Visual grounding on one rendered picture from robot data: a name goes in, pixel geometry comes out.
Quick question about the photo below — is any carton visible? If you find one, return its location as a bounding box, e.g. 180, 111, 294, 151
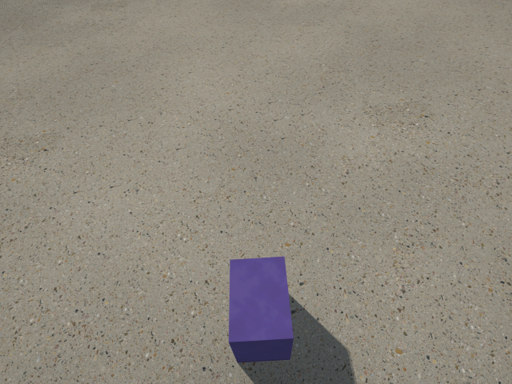
229, 257, 294, 363

